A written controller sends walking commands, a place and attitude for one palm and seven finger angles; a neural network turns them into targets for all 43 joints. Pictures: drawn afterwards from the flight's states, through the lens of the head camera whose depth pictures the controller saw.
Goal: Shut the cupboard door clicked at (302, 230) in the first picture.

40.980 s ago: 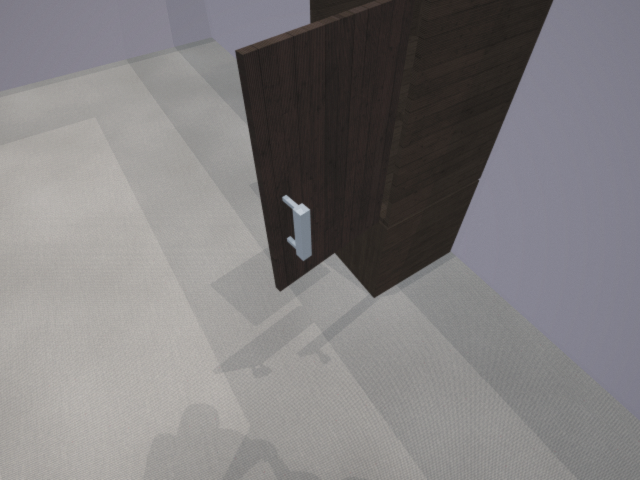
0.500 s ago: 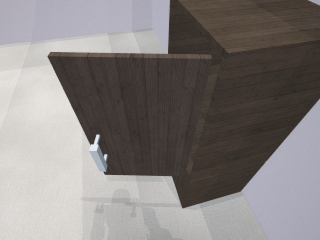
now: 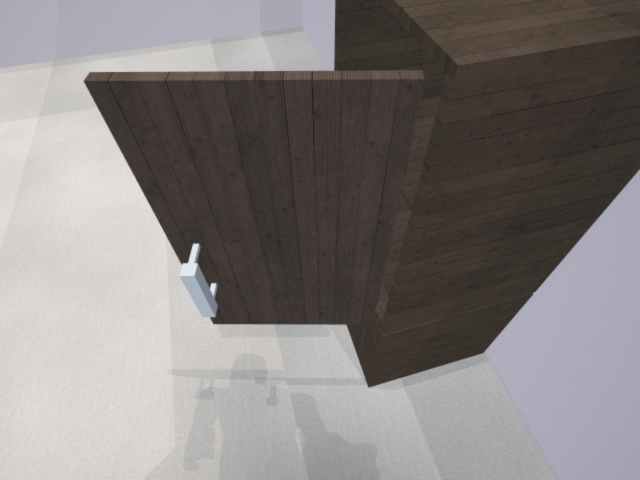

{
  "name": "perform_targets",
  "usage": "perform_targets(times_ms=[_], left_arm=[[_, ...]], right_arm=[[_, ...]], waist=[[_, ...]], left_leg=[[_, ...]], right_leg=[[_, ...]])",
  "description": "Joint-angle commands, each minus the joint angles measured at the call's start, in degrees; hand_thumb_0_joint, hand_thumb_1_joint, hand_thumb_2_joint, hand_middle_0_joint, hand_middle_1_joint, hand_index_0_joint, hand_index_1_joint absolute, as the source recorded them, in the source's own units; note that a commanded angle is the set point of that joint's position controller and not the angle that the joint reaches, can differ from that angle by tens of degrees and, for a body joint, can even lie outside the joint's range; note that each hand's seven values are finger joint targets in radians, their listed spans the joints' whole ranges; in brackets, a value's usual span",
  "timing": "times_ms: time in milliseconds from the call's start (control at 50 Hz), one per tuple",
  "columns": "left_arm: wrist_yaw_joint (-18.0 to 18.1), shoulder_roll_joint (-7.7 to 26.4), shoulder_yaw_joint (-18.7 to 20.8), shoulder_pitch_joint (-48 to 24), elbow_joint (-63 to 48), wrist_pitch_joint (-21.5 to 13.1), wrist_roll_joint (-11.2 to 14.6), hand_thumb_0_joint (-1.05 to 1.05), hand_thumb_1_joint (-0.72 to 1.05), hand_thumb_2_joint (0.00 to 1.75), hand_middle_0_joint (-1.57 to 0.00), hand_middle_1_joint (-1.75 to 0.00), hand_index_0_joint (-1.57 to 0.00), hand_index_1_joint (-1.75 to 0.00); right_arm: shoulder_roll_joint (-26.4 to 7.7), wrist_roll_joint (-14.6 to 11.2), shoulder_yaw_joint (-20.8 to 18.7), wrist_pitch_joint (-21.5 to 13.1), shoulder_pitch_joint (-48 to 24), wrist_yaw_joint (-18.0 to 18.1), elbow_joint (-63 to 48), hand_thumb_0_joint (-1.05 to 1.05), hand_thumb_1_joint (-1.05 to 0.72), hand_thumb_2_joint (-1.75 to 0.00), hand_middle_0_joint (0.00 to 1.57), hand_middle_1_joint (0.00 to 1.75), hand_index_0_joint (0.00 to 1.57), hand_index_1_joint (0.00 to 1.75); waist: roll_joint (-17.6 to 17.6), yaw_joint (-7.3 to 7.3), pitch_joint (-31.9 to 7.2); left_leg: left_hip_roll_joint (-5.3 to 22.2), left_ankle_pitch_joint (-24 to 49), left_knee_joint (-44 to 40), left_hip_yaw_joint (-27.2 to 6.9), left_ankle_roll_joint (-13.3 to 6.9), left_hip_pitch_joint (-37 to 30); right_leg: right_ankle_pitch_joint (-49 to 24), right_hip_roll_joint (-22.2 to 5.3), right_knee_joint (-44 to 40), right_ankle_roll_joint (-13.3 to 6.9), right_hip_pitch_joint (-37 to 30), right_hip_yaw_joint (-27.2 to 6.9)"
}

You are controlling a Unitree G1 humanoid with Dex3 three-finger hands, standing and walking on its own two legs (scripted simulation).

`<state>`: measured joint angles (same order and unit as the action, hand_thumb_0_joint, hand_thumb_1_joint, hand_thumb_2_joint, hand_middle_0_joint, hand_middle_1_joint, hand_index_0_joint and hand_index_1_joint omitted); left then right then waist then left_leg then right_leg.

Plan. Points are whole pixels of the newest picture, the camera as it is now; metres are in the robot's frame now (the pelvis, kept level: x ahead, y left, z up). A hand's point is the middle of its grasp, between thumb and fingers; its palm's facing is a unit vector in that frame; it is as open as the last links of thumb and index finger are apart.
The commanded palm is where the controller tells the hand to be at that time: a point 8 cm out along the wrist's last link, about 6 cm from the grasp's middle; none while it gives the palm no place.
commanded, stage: come to a stop and stand still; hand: left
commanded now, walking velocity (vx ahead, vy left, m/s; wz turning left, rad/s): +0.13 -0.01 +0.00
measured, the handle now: (202, 281) +0.43 +0.24 -0.11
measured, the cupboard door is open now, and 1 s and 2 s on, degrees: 74 74 74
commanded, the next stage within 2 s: look again from close up in 1.60 s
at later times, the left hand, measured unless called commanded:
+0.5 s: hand out of the picture +0.01 +0.18 -0.17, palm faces +0.02 -0.98 -0.20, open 7.4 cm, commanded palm none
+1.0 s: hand out of the picture +0.05 +0.23 -0.17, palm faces +0.04 -0.97 -0.23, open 7.4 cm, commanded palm none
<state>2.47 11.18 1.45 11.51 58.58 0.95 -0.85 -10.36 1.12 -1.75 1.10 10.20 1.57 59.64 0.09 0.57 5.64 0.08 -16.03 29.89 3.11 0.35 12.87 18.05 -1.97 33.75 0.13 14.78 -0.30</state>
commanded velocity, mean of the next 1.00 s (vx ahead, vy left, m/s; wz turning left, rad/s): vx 0.02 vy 0.00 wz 0.00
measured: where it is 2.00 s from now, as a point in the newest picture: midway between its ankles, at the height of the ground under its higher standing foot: outside the picture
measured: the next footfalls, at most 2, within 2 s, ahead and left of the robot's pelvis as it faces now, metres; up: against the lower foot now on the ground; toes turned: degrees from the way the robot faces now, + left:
none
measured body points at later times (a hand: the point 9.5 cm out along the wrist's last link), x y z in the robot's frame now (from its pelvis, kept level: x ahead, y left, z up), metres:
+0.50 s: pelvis +0.03 +0.01 +0.00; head +0.05 +0.01 +0.45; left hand +0.01 +0.23 -0.15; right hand +0.03 -0.21 -0.16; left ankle +0.00 +0.12 -0.73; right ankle +0.00 -0.12 -0.73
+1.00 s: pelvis +0.01 +0.04 +0.00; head +0.02 +0.05 +0.45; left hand +0.05 +0.29 -0.15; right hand +0.10 -0.19 -0.14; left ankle +0.00 +0.12 -0.73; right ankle +0.00 -0.12 -0.73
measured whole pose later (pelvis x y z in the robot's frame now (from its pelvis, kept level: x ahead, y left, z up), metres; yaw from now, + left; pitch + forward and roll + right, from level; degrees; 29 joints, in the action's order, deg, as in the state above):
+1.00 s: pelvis +0.01 +0.04 +0.00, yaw +0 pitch -2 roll +0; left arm 2.9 11.6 -0.3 14.7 57.7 0.3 -0.9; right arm -9.9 0.9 -0.5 -0.4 8.6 0.8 60.3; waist -0.8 1.0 2.3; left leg -1.9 -17.5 29.5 3.5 -3.1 9.9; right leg 16.7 -3.7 28.3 3.8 9.4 -0.9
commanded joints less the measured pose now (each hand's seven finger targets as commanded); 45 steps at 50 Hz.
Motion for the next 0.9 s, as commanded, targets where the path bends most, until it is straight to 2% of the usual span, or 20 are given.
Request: perform_targets(times_ms=[0,20,40,80,140,200,280,300,320,340,360,400,420,440,460,500,560,620,700,880], left_arm=[[-0.24,7.18,0.87,0.42,-2.97,-0.79,-0.37,0.0,0.9,0.9,-0.2,-0.3,-0.2,-0.3],[-0.44,7.79,0.83,0.09,-2.84,-1.0,-0.43,0.0,0.9,0.9,-0.2,-0.3,-0.2,-0.3],[-0.64,8.57,1.01,0.26,-2.57,-1.23,-0.54,0.0,0.9,0.9,-0.2,-0.3,-0.2,-0.3],[-0.78,6.59,0.65,2.08,-1.63,-0.94,-0.64,0.0,0.9,0.9,-0.2,-0.3,-0.2,-0.3],[-1.01,5.83,0.53,4.35,-0.88,-0.82,-0.72,0.0,0.9,0.9,-0.2,-0.3,-0.2,-0.3],[-1.19,5.22,0.46,5.32,-0.59,-1.19,-0.59,0.0,0.9,0.9,-0.2,-0.3,-0.2,-0.3],[-1.0,4.43,0.0,6.69,0.59,-1.96,-0.2,0.0,0.9,0.9,-0.2,-0.3,-0.2,-0.3],[-0.68,10.05,-1.58,6.64,-2.01,-2.26,-0.09,0.0,0.9,0.9,-0.2,-0.3,-0.2,-0.3],[-0.36,7.22,-0.97,9.47,-1.93,-2.03,0.24,0.0,0.9,0.9,-0.2,-0.3,-0.2,-0.3],[-0.27,5.66,-1.0,9.28,-1.06,-2.61,0.01,0.0,0.9,0.9,-0.2,-0.3,-0.2,-0.3],[-0.14,6.34,-1.15,9.69,-1.05,-3.02,0.2,0.0,0.9,0.9,-0.2,-0.3,-0.2,-0.3],[0.07,6.65,-0.98,8.69,-1.54,-3.45,0.16,0.0,0.9,0.9,-0.2,-0.3,-0.2,-0.3],[0.23,6.0,-0.94,8.42,-1.33,-3.58,0.27,0.0,0.9,0.9,-0.2,-0.3,-0.2,-0.3],[0.41,5.39,-0.78,8.32,-1.09,-3.72,0.31,0.0,0.9,0.9,-0.2,-0.3,-0.2,-0.3],[0.5,5.08,-0.77,9.16,-0.76,-3.79,0.31,0.0,0.9,0.9,-0.2,-0.3,-0.2,-0.3],[0.77,4.89,-0.85,11.81,-0.35,-3.9,0.0,0.0,0.9,0.9,-0.2,-0.3,-0.2,-0.3],[1.08,5.52,-0.21,11.8,0.05,-3.37,0.09,0.0,0.9,0.9,-0.2,-0.3,-0.2,-0.3],[1.2,5.35,-0.25,11.71,-0.62,-2.97,-0.13,0.0,0.9,0.9,-0.2,-0.3,-0.2,-0.3],[1.18,5.77,-0.24,9.88,-1.84,-2.26,-0.27,0.0,0.9,0.9,-0.2,-0.3,-0.2,-0.3],[0.72,6.66,-0.31,6.52,-2.85,-1.39,-0.22,0.0,0.9,0.9,-0.2,-0.3,-0.2,-0.3]], right_arm=[[-4.47,-0.08,-0.49,-1.06,4.81,-0.29,-1.29,0.0,-0.9,-0.9,0.2,0.3,0.2,0.3],[-6.02,0.04,-0.54,-1.35,4.01,-0.51,-1.02,0.0,-0.9,-0.9,0.2,0.3,0.2,0.3],[-7.04,0.16,-0.56,-1.55,3.63,-0.67,-0.94,0.0,-0.9,-0.9,0.2,0.3,0.2,0.3],[-5.42,0.51,-0.01,-1.39,5.01,-0.96,-0.07,0.0,-0.9,-0.9,0.2,0.3,0.2,0.3],[-4.68,0.66,0.31,-1.28,6.88,-1.02,0.68,0.0,-0.9,-0.9,0.2,0.3,0.2,0.3],[-3.75,0.46,0.61,-1.55,8.27,-0.82,1.14,0.0,-0.9,-0.9,0.2,0.3,0.2,0.3],[-3.42,-0.07,1.08,-2.48,9.46,-0.47,1.94,0.0,-0.9,-0.9,0.2,0.3,0.2,0.3],[-6.55,1.02,0.37,-1.94,7.71,-0.56,-3.01,0.0,-0.9,-0.9,0.2,0.3,0.2,0.3],[-5.52,0.23,-0.3,-2.45,3.39,-0.55,-3.56,0.0,-0.9,-0.9,0.2,0.3,0.2,0.3],[-4.33,0.12,-0.1,-2.45,3.35,-0.48,-3.68,0.0,-0.9,-0.9,0.2,0.3,0.2,0.3],[-3.63,-0.11,0.14,-2.41,4.39,-0.47,-3.74,0.0,-0.9,-0.9,0.2,0.3,0.2,0.3],[-3.04,-0.03,0.38,-2.34,6.69,-0.51,-3.12,0.0,-0.9,-0.9,0.2,0.3,0.2,0.3],[-2.9,-0.09,0.29,-2.49,7.18,-0.49,-2.63,0.0,-0.9,-0.9,0.2,0.3,0.2,0.3],[-2.98,-0.24,0.09,-2.85,7.77,-0.35,-2.0,0.0,-0.9,-0.9,0.2,0.3,0.2,0.3],[-3.56,-0.4,-0.02,-3.21,7.77,-0.16,-1.58,0.0,-0.9,-0.9,0.2,0.3,0.2,0.3],[-4.03,-0.4,0.05,-3.62,8.09,0.15,-1.02,0.0,-0.9,-0.9,0.2,0.3,0.2,0.3],[-4.59,-0.64,-0.61,-3.13,6.71,0.6,-0.87,0.0,-0.9,-0.9,0.2,0.3,0.2,0.3],[-5.03,-0.49,-0.55,-2.88,5.79,0.55,-0.93,0.0,-0.9,-0.9,0.2,0.3,0.2,0.3],[-5.82,-0.48,-0.55,-2.64,3.86,0.47,-1.09,0.0,-0.9,-0.9,0.2,0.3,0.2,0.3],[-7.13,-0.4,-0.32,-2.26,0.18,-0.08,-1.69,0.0,-0.9,-0.9,0.2,0.3,0.2,0.3]], waist=[[-3.4,-0.96,-4.52],[-1.99,-0.66,-2.89],[-2.46,-0.4,-1.96],[-1.86,-0.25,0.26],[0.01,0.01,1.86],[0.12,-0.11,3.29],[3.0,0.07,0.13],[10.65,-1.8,3.06],[6.11,1.3,-0.14],[2.37,0.26,-2.9],[-0.86,-0.09,-4.95],[-6.12,-1.18,-6.39],[-6.28,-1.64,-7.04],[-4.53,-1.9,-7.46],[-1.95,-1.44,-7.99],[-0.74,-0.52,-10.34],[-0.89,-0.8,-7.27],[-1.89,-0.65,-7.01],[1.35,-0.51,-5.92],[1.1,-0.29,-3.2]], left_leg=[[4.45,1.8,-7.53,-4.95,-1.46,-2.55],[4.6,-1.9,-9.43,-6.3,-1.85,-0.76],[4.54,-5.95,-10.65,-6.92,-2.12,0.42],[4.1,-12.06,-11.9,-7.2,-2.06,2.39],[4.06,-15.02,-12.71,-7.5,-2.39,4.12],[3.97,-11.37,-12.01,-7.14,-2.54,4.0],[4.87,-2.72,-11.37,-7.24,-2.34,1.58],[2.2,2.06,-12.16,-6.05,-3.33,1.77],[5.68,-2.29,-7.19,-7.65,-2.39,5.37],[3.6,-0.63,-4.87,-6.56,-1.94,5.02],[2.42,1.67,-2.23,-5.78,-1.64,2.59],[1.87,3.44,-0.12,-4.46,-1.38,0.96],[2.02,4.87,-0.17,-4.56,-1.37,0.38],[2.76,8.55,-0.76,-4.99,-1.61,-0.13],[3.45,13.45,-0.7,-5.32,-1.8,-1.02],[4.32,24.67,0.86,-4.7,-1.95,-3.38],[4.18,25.21,1.03,-4.48,-1.6,-2.61],[4.3,26.94,0.76,-4.1,-1.58,-3.77],[4.84,28.13,-0.95,-4.55,-1.85,-4.96],[4.91,19.23,-5.6,-5.72,-1.97,-3.92]], right_leg=[[0.8,-4.6,-10.66,-2.49,2.58,-5.5],[5.5,-3.73,-11.79,-2.07,2.44,-5.13],[8.91,-3.4,-12.73,-2.07,2.17,-5.07],[13.89,-2.81,-12.71,-1.96,2.95,-4.82],[15.28,-2.32,-11.97,-2.12,3.12,-4.02],[11.49,-2.07,-11.65,-2.63,2.96,-3.99],[1.74,-2.69,-10.08,-2.46,0.14,-3.06],[1.08,0.96,-5.9,-3.15,0.28,0.21],[1.42,-1.28,-7.01,-2.57,0.84,-1.26],[-1.66,-2.48,-8.97,-3.17,-1.04,-3.8],[-3.16,-4.17,-10.66,-3.43,-1.35,-6.11],[-5.82,-5.59,-12.16,-3.88,-1.08,-8.34],[-8.64,-5.62,-11.54,-3.59,-1.52,-7.48],[-14.39,-5.0,-9.52,-3.24,-2.53,-5.76],[-20.82,-4.32,-7.32,-2.81,-3.66,-4.36],[-31.55,-4.21,-4.69,-2.64,-6.53,-3.02],[-34.59,-4.58,-4.02,-2.45,-5.98,-2.31],[-34.73,-4.52,-3.65,-2.19,-6.06,-1.91],[-26.98,-3.88,-4.61,-1.54,-4.82,-1.31],[-15.69,-3.78,-8.0,-0.14,-3.14,-1.71]])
